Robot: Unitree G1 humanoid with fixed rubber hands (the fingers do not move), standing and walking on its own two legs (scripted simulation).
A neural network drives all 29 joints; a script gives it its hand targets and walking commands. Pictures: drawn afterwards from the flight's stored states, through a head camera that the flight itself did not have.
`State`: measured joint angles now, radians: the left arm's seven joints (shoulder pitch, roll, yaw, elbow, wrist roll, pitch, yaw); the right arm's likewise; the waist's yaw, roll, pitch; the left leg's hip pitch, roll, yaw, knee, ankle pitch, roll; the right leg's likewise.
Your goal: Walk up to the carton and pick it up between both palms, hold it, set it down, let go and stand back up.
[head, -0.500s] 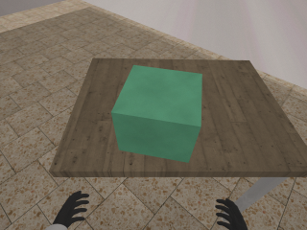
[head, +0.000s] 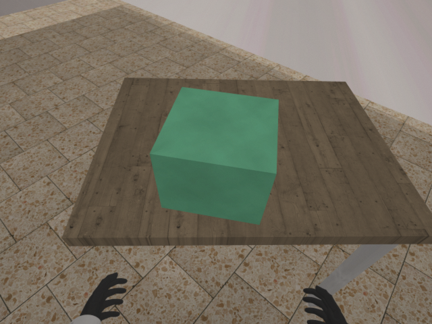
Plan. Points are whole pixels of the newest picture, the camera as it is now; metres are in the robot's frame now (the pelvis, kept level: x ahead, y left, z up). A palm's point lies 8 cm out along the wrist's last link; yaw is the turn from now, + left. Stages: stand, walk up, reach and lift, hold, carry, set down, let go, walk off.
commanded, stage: let go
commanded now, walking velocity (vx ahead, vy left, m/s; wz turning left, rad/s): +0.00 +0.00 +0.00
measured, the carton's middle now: (219, 154) +0.47 +0.01 +0.05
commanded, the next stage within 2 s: stand in 0.04 s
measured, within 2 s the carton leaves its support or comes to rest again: neither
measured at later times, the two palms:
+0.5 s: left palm out of the picture +0.05 +0.28 -0.10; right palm out of the picture +0.06 -0.24 -0.12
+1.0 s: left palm out of the picture -0.03 +0.29 -0.12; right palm out of the picture +0.02 -0.22 -0.13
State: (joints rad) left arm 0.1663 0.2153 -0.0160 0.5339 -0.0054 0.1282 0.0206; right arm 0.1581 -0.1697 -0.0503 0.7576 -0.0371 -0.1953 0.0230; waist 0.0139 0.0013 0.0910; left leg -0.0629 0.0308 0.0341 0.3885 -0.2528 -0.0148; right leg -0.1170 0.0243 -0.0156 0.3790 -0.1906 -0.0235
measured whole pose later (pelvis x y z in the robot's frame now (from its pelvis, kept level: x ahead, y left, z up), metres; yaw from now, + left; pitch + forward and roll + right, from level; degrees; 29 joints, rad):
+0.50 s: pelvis -0.01 +0.02 +0.00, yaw +2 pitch -3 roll +0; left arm 0.36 0.25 0.02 0.72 0.02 -0.04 0.00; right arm 0.33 -0.25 -0.03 0.78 -0.02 -0.04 0.01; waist 0.00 0.03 0.02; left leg -0.16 0.00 0.01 0.47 -0.27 0.01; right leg -0.19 -0.01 -0.03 0.45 -0.21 0.00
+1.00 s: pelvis -0.03 +0.03 -0.01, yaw +2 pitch -3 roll +0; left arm 0.42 0.25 0.00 0.82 0.02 -0.03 0.02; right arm 0.36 -0.25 -0.02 0.83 -0.01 -0.03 0.00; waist 0.01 0.02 0.02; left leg -0.19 -0.03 0.01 0.48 -0.24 0.03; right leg -0.23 -0.04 -0.02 0.47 -0.19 0.03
